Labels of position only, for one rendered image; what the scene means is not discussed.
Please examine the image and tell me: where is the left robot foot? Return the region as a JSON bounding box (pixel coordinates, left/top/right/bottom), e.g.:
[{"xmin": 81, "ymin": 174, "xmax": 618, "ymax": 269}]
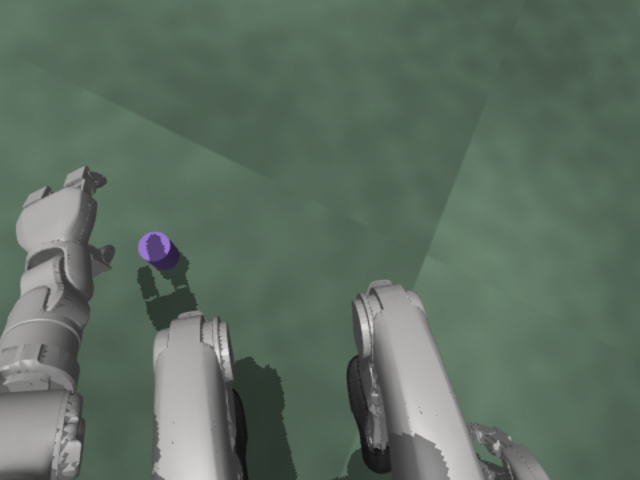
[{"xmin": 232, "ymin": 388, "xmax": 248, "ymax": 480}]

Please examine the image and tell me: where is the left robot arm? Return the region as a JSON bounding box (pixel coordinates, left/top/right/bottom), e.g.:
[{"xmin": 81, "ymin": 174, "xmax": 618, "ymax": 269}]
[{"xmin": 0, "ymin": 241, "xmax": 94, "ymax": 480}]

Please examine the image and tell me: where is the left robot hand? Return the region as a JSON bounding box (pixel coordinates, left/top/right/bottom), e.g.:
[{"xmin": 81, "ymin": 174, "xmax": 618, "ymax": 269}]
[{"xmin": 16, "ymin": 165, "xmax": 115, "ymax": 278}]

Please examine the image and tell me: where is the right robot foot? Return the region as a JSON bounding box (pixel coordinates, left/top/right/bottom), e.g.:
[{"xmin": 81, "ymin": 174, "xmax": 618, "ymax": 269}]
[{"xmin": 347, "ymin": 355, "xmax": 392, "ymax": 474}]

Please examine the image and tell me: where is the right robot hand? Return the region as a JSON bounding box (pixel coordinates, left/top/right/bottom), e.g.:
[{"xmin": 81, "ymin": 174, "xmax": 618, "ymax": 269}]
[{"xmin": 466, "ymin": 423, "xmax": 551, "ymax": 480}]

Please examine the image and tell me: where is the tin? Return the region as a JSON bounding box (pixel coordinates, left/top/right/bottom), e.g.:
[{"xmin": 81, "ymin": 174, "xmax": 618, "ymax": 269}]
[{"xmin": 138, "ymin": 232, "xmax": 180, "ymax": 270}]

